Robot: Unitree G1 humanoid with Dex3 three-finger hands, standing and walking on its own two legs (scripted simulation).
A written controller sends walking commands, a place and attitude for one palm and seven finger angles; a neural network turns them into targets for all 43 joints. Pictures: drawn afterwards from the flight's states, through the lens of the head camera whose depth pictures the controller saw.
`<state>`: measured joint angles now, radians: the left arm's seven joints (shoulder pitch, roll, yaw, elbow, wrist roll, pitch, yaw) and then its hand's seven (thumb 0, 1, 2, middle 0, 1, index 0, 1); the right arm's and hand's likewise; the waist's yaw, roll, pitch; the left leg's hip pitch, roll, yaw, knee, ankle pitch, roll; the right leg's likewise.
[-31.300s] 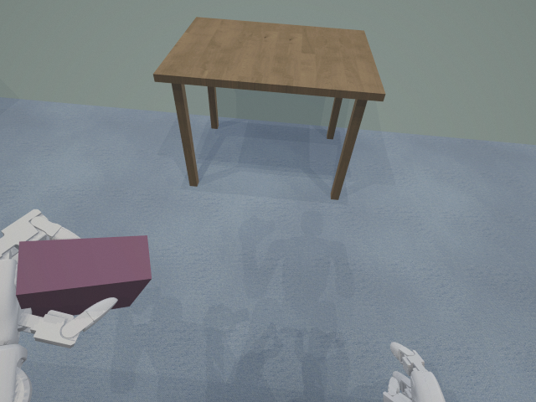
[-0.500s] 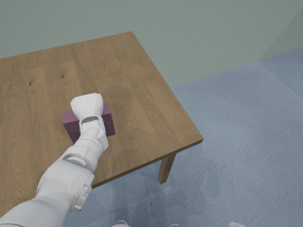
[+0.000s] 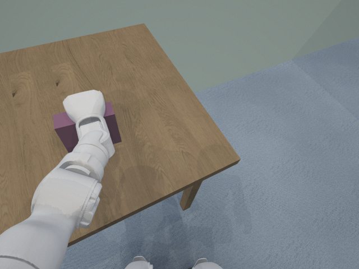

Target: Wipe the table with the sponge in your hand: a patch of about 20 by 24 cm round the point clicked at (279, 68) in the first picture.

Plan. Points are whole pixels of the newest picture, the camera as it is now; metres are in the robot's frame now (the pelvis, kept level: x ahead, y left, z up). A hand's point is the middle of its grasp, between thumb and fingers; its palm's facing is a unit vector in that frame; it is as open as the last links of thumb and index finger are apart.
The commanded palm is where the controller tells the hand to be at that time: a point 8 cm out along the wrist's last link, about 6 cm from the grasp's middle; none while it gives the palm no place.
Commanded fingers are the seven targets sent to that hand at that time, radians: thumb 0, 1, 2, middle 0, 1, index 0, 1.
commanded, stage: wipe back along the third lane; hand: left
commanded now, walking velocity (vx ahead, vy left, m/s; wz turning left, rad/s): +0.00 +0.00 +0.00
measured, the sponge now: (92, 133) +0.46 +0.20 -0.04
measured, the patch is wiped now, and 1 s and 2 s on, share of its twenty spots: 0.95 0.95 0.95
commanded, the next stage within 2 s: slide back across to the middle lane in 1.80 s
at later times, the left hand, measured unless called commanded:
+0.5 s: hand (93, 129) +0.45 +0.19 +0.00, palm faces -0.10 -0.02 -1.00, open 9.4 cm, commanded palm +0.42 +0.16 +0.03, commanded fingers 0.00 0.10 1.30 -1.20 -1.60 -1.20 -1.60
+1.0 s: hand (99, 142) +0.41 +0.17 +0.00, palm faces -0.11 -0.02 -0.99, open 9.4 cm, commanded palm +0.37 +0.14 +0.04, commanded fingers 0.00 0.10 1.30 -1.20 -1.60 -1.20 -1.60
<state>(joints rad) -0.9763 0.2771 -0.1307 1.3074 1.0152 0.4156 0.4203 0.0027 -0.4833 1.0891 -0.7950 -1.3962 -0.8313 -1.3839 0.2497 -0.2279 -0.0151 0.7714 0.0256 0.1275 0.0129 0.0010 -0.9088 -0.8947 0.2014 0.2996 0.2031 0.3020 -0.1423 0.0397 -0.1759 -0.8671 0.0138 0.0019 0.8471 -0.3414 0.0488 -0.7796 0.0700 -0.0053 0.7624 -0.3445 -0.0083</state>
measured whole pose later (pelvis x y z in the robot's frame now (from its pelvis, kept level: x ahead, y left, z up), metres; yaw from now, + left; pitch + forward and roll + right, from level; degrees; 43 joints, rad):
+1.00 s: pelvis +0.03 -0.01 +0.02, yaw +2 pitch +14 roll -2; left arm -0.65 0.11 -0.31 1.04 0.98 0.47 0.46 -0.01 -0.44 1.09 -0.73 -1.47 -0.77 -1.46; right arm 0.14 -0.21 -0.04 0.74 0.04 0.24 0.04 0.00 -0.91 -0.89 0.20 0.30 0.20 0.30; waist -0.02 0.03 -0.18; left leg -0.63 0.00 -0.01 0.72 -0.34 0.03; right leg -0.54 0.06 -0.01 0.65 -0.35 -0.03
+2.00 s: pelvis +0.00 -0.03 +0.02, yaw +2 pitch +7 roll +0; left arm -0.34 0.09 -0.40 0.75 0.99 0.47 0.43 0.01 -0.44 1.09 -0.73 -1.47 -0.77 -1.46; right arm 0.09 -0.21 -0.03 0.70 0.06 0.25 0.03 0.01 -0.91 -0.90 0.20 0.30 0.20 0.30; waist 0.03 0.04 -0.14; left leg -0.50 0.00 -0.01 0.67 -0.30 0.00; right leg -0.44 0.06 -0.01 0.66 -0.34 -0.06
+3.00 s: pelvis -0.01 -0.03 +0.02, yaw +2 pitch +8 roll -1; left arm -0.28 0.27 -0.18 0.67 1.03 0.29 0.33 -0.02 -0.48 1.09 -0.80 -1.40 -0.83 -1.39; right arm 0.13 -0.24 -0.03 0.71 0.06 0.15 -0.04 0.01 -0.91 -0.90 0.20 0.30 0.20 0.30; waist 0.03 0.05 -0.11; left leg -0.54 0.00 -0.01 0.70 -0.29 0.01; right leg -0.48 0.06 -0.02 0.68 -0.33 -0.05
